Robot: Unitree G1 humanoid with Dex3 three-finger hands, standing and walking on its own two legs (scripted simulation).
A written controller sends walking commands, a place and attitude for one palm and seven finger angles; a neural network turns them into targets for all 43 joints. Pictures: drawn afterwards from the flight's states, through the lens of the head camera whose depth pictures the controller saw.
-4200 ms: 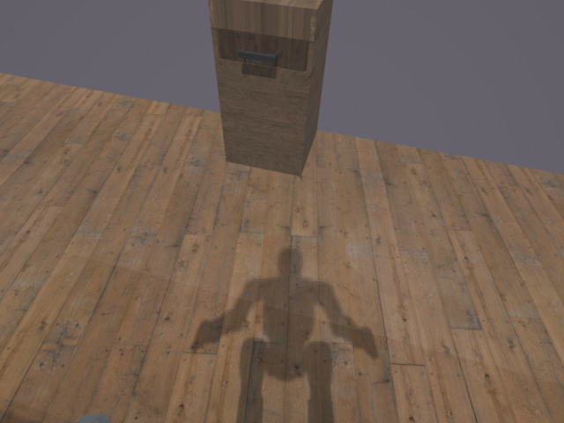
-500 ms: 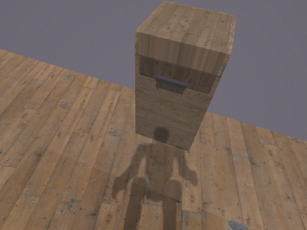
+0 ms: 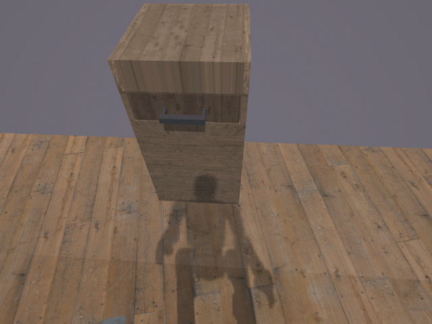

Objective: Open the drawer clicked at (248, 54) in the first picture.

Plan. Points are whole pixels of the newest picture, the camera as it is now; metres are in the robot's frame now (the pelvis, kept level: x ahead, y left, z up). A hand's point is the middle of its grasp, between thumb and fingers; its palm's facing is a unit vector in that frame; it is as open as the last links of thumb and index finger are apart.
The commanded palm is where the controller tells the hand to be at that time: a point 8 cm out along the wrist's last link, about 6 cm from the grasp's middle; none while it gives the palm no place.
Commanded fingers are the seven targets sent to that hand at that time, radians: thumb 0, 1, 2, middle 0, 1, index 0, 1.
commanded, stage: take the last steps up to it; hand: left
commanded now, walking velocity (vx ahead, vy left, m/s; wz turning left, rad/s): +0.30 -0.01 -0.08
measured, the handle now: (183, 114) +0.77 +0.13 -0.12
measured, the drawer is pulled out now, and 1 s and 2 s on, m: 0.00 0.00 0.00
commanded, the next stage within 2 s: come to a stop and stand still in 0.62 s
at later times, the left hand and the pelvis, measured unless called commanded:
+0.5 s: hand (128, 323) +0.16 +0.20 -0.16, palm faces -0.04 -0.98 -0.18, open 7.3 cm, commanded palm none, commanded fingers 0.00 0.90 0.90 -0.20 -0.30 -0.20 -0.30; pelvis +0.12 +0.02 +0.01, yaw -4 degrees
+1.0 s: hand (163, 272) +0.26 +0.14 -0.18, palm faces +0.01 -0.98 -0.18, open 7.3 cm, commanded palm none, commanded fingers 0.00 0.90 0.90 -0.20 -0.30 -0.20 -0.30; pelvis +0.25 -0.02 +0.00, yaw -4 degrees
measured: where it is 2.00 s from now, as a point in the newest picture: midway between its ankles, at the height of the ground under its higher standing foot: (237, 321)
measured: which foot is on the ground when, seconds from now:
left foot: up 0.00-0.22, down 0.24-0.64, up 0.66-0.96, down 0.98-1.00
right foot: down 0.00-0.24, up 0.26-0.62, down 0.64-1.00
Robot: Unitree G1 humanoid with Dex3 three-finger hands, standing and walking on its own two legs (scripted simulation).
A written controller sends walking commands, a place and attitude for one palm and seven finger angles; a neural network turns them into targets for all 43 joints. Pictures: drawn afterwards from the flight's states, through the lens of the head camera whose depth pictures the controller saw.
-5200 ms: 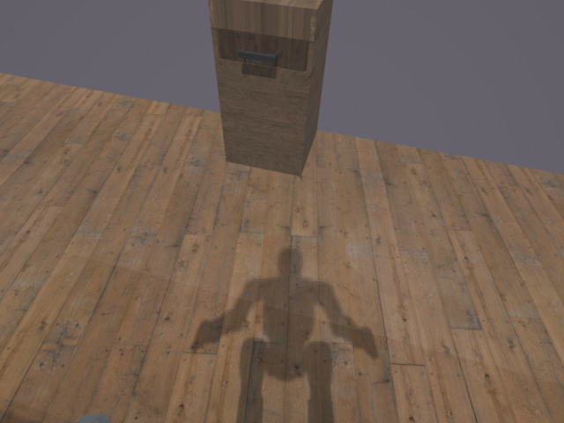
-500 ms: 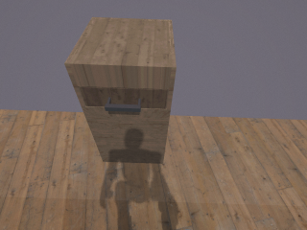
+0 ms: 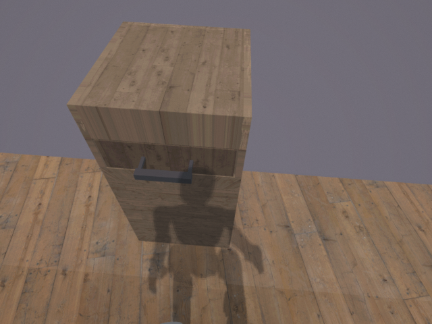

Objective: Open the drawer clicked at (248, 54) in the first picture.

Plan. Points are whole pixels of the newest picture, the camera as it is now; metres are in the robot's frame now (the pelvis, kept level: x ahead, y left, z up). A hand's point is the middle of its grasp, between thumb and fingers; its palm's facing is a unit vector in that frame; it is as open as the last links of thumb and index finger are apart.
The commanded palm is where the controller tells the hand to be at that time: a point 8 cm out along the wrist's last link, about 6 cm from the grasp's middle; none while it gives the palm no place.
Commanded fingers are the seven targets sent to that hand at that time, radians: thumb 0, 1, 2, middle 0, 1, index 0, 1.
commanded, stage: come to a stop and stand still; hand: left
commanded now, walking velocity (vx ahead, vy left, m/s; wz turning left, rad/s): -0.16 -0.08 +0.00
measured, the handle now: (165, 169) +0.50 +0.19 -0.11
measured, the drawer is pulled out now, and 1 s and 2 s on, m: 0.00 0.00 0.00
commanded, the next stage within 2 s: look again from close up in 1.48 s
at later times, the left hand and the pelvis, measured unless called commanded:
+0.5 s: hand out of the picture +0.06 +0.15 -0.17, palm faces +0.01 -0.96 -0.28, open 7.4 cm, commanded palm none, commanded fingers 0.00 0.90 0.90 -0.20 -0.30 -0.20 -0.30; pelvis -0.02 -0.04 -0.02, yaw +0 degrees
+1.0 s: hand out of the picture +0.00 +0.09 -0.16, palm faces +0.01 -0.98 -0.19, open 7.4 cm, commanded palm none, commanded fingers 0.00 0.90 0.90 -0.20 -0.30 -0.20 -0.30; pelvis +0.01 -0.08 +0.01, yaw +0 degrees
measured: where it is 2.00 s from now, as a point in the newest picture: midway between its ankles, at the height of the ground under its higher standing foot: outside the picture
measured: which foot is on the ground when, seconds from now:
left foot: down 0.00-1.00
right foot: down 0.00-0.00, up 0.02-0.28, down 0.30-1.00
